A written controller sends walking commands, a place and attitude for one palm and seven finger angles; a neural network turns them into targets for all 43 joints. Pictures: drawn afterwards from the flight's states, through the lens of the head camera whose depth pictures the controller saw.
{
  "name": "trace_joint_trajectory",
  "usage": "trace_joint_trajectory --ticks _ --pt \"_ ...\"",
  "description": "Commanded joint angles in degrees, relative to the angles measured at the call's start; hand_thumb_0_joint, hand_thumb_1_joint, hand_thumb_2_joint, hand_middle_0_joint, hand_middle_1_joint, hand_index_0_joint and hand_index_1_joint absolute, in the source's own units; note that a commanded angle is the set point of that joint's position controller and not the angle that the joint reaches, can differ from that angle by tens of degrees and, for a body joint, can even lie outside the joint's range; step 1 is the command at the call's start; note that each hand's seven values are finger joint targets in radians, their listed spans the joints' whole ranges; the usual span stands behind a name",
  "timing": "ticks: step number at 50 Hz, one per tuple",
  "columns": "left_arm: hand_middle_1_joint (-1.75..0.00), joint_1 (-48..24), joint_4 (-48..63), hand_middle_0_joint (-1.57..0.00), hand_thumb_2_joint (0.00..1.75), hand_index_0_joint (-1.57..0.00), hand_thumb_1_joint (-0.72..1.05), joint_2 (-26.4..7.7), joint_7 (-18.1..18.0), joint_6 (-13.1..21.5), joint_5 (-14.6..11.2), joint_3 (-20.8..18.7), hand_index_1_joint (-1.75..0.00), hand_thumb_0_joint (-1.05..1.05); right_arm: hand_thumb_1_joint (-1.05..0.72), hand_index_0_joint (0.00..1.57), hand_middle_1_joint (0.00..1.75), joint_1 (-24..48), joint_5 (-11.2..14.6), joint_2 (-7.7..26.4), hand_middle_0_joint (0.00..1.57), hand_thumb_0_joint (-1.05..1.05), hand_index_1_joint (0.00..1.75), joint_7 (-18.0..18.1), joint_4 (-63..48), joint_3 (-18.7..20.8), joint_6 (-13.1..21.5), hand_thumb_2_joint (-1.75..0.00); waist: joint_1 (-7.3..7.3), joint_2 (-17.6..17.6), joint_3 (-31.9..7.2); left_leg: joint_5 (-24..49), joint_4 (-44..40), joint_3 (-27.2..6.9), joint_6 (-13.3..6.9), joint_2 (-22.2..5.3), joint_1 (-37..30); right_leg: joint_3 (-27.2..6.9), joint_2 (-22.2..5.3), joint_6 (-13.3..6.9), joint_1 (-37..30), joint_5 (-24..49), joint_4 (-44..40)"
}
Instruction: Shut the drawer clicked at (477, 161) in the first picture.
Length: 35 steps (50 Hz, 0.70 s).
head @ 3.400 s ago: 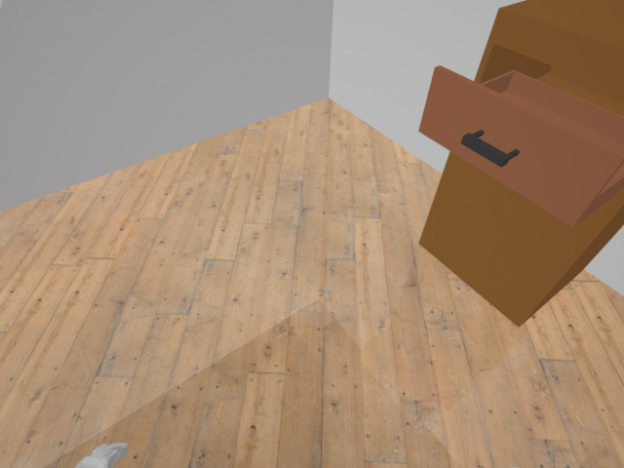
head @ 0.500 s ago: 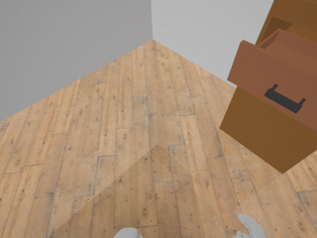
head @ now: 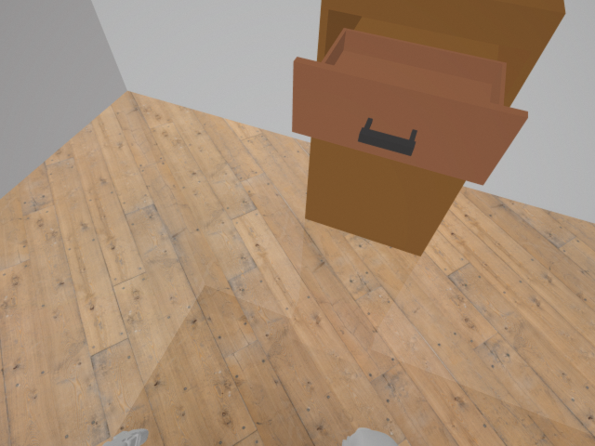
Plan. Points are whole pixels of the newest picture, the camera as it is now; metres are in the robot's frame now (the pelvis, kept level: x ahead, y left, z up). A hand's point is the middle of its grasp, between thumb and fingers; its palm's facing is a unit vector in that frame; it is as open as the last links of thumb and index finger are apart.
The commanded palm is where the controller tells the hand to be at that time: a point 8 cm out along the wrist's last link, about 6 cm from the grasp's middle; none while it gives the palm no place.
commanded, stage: turn to face it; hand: left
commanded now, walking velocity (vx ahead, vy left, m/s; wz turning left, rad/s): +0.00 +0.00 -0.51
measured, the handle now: (388, 135) +0.68 -0.15 -0.02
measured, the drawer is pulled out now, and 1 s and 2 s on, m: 0.24 0.24 0.24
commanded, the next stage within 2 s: take the last steps up to it in 0.50 s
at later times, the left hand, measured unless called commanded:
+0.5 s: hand out of the picture +0.11 +0.15 -0.16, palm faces -0.14 -0.96 -0.22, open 7.4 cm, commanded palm none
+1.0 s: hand (230, 442) +0.14 +0.11 -0.16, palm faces -0.36 -0.92 -0.18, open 7.4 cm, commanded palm none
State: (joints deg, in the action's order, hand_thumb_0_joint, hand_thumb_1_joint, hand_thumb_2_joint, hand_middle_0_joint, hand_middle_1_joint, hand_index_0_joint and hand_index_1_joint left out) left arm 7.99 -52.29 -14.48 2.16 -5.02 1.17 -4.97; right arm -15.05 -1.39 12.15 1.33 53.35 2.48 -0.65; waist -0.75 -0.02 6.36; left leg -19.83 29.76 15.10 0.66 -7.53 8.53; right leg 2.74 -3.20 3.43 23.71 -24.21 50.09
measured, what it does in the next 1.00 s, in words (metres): steps on the spot, turning right: right foot, then left foot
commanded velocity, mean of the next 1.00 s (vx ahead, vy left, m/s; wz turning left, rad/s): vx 0.13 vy -0.04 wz -0.23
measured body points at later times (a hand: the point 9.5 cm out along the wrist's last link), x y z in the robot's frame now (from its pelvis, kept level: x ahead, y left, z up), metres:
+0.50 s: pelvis +0.00 -0.03 +0.00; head +0.02 -0.04 +0.45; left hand +0.12 +0.20 -0.14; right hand +0.03 -0.28 -0.15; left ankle +0.02 +0.11 -0.71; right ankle +0.00 -0.13 -0.74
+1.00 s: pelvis +0.02 -0.05 +0.01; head +0.04 -0.06 +0.46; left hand +0.16 +0.16 -0.14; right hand -0.12 -0.25 -0.14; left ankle +0.02 +0.09 -0.74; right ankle +0.00 -0.20 -0.70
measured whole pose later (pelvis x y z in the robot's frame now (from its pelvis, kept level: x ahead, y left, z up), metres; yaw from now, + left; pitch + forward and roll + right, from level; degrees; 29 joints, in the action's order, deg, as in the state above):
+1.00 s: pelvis +0.02 -0.05 +0.01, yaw -20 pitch +0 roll +0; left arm 11.5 -59.0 -12.1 2.9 -2.8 1.6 -4.1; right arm -23.2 -2.2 10.0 1.5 61.5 2.4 1.6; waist -3.3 -0.1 1.6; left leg -15.4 21.4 10.4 2.5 -6.6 5.6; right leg 3.8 -4.7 1.6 23.1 -20.3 42.6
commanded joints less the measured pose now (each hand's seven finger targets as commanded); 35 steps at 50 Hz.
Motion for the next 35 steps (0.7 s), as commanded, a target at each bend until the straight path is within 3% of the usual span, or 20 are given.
trace_joint_trajectory --ticks 1,2,3,4,5,6,7,8,10,11,16,22,24,26,27,28,29,30,32,35 --pt "-0.3 -1.82 5.5 -0.2 0.9 -0.2 0.9 -2.94 -0.38 2.95 0.0 -0.42 -0.3 0.0 -0.9 0.2 0.3 -2.12 -0.14 12.0 0.2 0.0 0.3 0.01 -2.27 3.79 0.93 -0.9 -0.85 12.2 -7.52 37.18 -0.84 -6.67 -4.9 -12.8 -4.61 3.47 2.06 -2.04 -4.8 3.48 -13.98" --pt "-0.3 2.6 4.29 -0.2 0.9 -0.2 0.9 -4.35 -0.61 3.69 0.07 -0.81 -0.3 0.0 -0.9 0.2 0.3 -1.7 0.21 11.98 0.2 0.0 0.3 -0.14 -2.45 3.74 0.9 -0.9 1.8 9.06 -10.44 35.33 6.87 -3.94 -2.17 -11.49 -2.11 3.07 1.78 -2.92 -12.89 11.32 -22.49" --pt "-0.3 8.28 2.63 -0.2 0.9 -0.2 0.9 -9.93 -1.32 4.72 0.58 -1.7 -0.3 0.0 -0.9 0.2 0.3 -3.0 0.92 9.65 0.2 0.0 0.3 -0.66 -3.2 3.07 0.66 -0.9 4.29 -3.49 -15.08 21.41 19.51 -1.66 1.5 -8.31 10.61 -7.22 -6.81 -6.29 -28.09 25.42 -27.63" --pt "-0.3 12.24 1.38 -0.2 0.9 -0.2 0.9 -16.25 -2.38 4.83 0.2 -3.04 -0.3 0.0 -0.9 0.2 0.3 0.6 0.75 4.81 0.2 0.0 0.3 -0.8 -6.32 1.35 0.29 -0.9 5.77 -17.99 -15.85 -15.38 34.06 -3.71 4.63 0.71 25.55 -25.77 -20.55 -12.34 -32.42 54.21 -26.74" --pt "-0.3 12.8 1.37 -0.2 0.9 -0.2 0.9 -15.51 -3.19 4.64 -0.79 -2.84 -0.3 0.0 -0.9 0.2 0.3 2.16 0.88 6.11 0.2 0.0 0.3 0.32 -6.79 1.34 -0.52 -0.9 5.89 -12.24 -16.78 -17.8 38.87 -13.08 4.02 -0.34 25.17 -23.7 -22.7 -16.39 -28.7 60.69 -25.52" --pt "-0.3 10.06 1.63 -0.2 0.9 -0.2 0.9 -12.85 -3.63 4.37 -0.69 -2.45 -0.3 0.0 -0.9 0.2 0.3 2.66 0.88 5.34 0.2 0.0 0.3 0.52 -5.82 1.38 -0.86 -0.9 4.68 -8.9 -13.54 -13.49 39.95 -14.8 3.62 -1.07 26.54 -18.92 -18.75 -16.19 -26.14 51.85 -26.26" --pt "-0.3 6.82 2.54 -0.2 0.9 -0.2 0.9 -11.85 -3.66 4.18 -0.58 -2.24 -0.3 0.0 -0.9 0.2 0.3 3.06 0.71 5.35 0.2 0.0 0.3 0.36 -5.1 1.42 -1.0 -0.9 3.83 -11.43 -11.47 -10.5 40.52 -14.73 3.88 -1.08 27.09 -19.08 -15.96 -14.95 -22.89 43.13 -27.82" --pt "-0.3 3.89 3.23 -0.2 0.9 -0.2 0.9 -9.93 -3.54 4.16 -0.59 -1.49 -0.3 0.0 -0.9 0.2 0.3 3.01 0.43 6.48 0.2 0.0 0.3 0.2 -4.02 1.75 -1.17 -0.9 2.61 -9.95 -8.99 -7.02 40.4 -14.9 4.21 -1.19 25.9 -16.73 -13.73 -13.82 -18.76 39.05 -28.73" --pt "-0.3 -0.21 4.33 -0.2 0.9 -0.2 0.9 -8.1 -3.45 4.47 -0.41 -0.79 -0.3 0.0 -0.9 0.2 0.3 -0.57 0.14 6.17 0.2 0.0 0.3 -0.01 -2.06 1.89 -1.4 -0.9 -0.27 -7.62 -8.53 -2.5 37.2 -14.15 4.75 -0.58 22.22 -11.84 -10.71 -12.56 -14.63 36.81 -29.38" --pt "-0.3 0.12 4.26 -0.2 0.9 -0.2 0.9 -7.83 -3.31 4.67 -0.41 -0.67 -0.3 0.0 -0.9 0.2 0.3 -1.27 0.06 5.76 0.2 0.0 0.3 -0.12 -1.49 1.84 -1.56 -0.9 -0.3 -6.8 -8.8 -1.39 36.18 -13.66 4.92 0.1 21.31 -11.38 -9.66 -12.12 -13.66 36.7 -29.46" --pt "-0.3 2.47 3.27 -0.2 0.9 -0.2 0.9 -7.79 -2.97 4.76 -0.2 -0.64 -0.3 0.0 -0.9 0.2 0.3 0.31 0.06 5.36 0.2 0.0 0.3 -0.25 -1.29 1.98 -1.73 -0.9 0.37 -7.85 -6.74 0.47 31.52 -13.79 4.86 1.69 20.74 -14.72 -8.57 -12.52 -11.3 25.97 -32.15" --pt "-0.3 4.06 2.53 -0.2 0.9 -0.2 0.9 -8.28 -3.3 4.33 0.4 -1.11 -0.3 0.0 -0.9 0.2 0.3 3.57 0.74 4.12 0.2 0.0 0.3 0.06 -2.48 1.3 -0.76 -0.9 1.75 -8.7 -7.84 -4.68 17.11 -13.29 3.61 3.52 15.39 -19.84 -9.9 -14.9 -12.67 27.78 -30.66" --pt "-0.3 3.95 2.25 -0.2 0.9 -0.2 0.9 -8.11 -3.32 4.14 0.28 -1.19 -0.3 0.0 -0.9 0.2 0.3 2.55 0.98 3.68 0.2 0.0 0.3 0.37 -2.01 1.22 -0.34 -0.9 1.45 -8.34 -8.66 -3.67 10.71 -12.8 2.86 4.8 11.33 -21.16 -9.21 -14.55 -12.34 30.7 -29.1" --pt "-0.3 2.39 1.98 -0.2 0.9 -0.2 0.9 -7.48 -3.38 3.89 -0.22 -1.1 -0.3 0.0 -0.9 0.2 0.3 -2.02 1.18 3.39 0.2 0.0 0.3 0.73 -0.44 1.04 0.24 -0.9 -0.88 -7.96 -9.78 4.65 -1.54 -12.06 2.34 5.3 2.43 -20.11 -7.05 -11.59 -9.02 29.81 -25.67" --pt "-0.3 2.2 2.17 -0.2 0.9 -0.2 0.9 -5.77 -3.31 3.72 -0.58 -0.77 -0.3 0.0 -0.9 0.2 0.3 -4.47 1.21 4.64 0.2 0.0 0.3 0.99 0.49 1.07 0.79 -0.9 -1.81 -4.52 -10.96 8.73 -7.67 -13.65 1.51 2.86 -4.02 -17.55 -4.11 -9.14 -5.69 25.64 -22.34" --pt "-0.3 4.13 2.68 -0.2 0.9 -0.2 0.9 -2.61 -3.01 3.39 -1.05 -0.28 -0.3 0.0 -0.9 0.2 0.3 -4.01 0.63 8.68 0.2 0.0 0.3 1.09 0.21 1.72 1.21 -0.9 -1.18 8.74 -10.65 11.6 -12.55 -25.39 -2.19 -7.74 -8.18 -11.77 2.66 -5.67 2.99 11.26 -14.63" --pt "-0.3 3.93 3.12 -0.2 0.9 -0.2 0.9 -1.48 -2.78 3.26 -0.81 -0.02 -0.3 0.0 -0.9 0.2 0.3 -2.1 0.29 11.75 0.2 0.0 0.3 0.98 -1.19 2.2 0.77 -0.9 -0.68 17.95 -7.04 16.15 -16.02 -33.42 -7.73 -17.28 -2.98 -4.57 5.91 -2.8 6.97 -6.93 -3.39" --pt "-0.3 3.69 2.89 -0.2 0.9 -0.2 0.9 -2.74 -2.87 3.05 -0.3 -0.15 -0.3 0.0 -0.9 0.2 0.3 -0.22 0.01 11.34 0.2 0.0 0.3 0.9 -2.16 1.71 0.51 -0.9 -0.17 13.14 -5.01 14.89 -15.84 -33.27 -10.53 -18.69 3.69 -6.89 3.89 -2.61 4.63 -7.77 3.65" --pt "-0.3 5.17 0.19 -0.2 0.9 -0.2 0.9 -3.68 -2.06 2.47 0.58 -1.23 -0.3 0.0 -0.9 0.2 0.3 1.73 -0.4 7.67 0.2 0.0 0.3 1.46 -1.32 0.6 1.15 -0.9 0.78 10.05 -4.03 6.73 -18.11 -27.17 -7.74 -12.91 3.6 -6.83 3.61 -1.91 6.3 -2.12 12.13" --pt "-0.3 5.79 -1.25 -0.2 0.9 -0.2 0.9 -2.38 -0.58 3.1 0.87 -0.83 -0.3 0.0 -0.9 0.2 0.3 -0.05 -0.18 6.95 0.2 0.0 0.3 1.34 -0.61 0.66 2.14 -0.9 0.15 6.38 -4.28 0.28 -19.06 -21.78 -5.98 -9.38 -1.29 -4.37 2.51 -1.48 10.6 4.72 15.36"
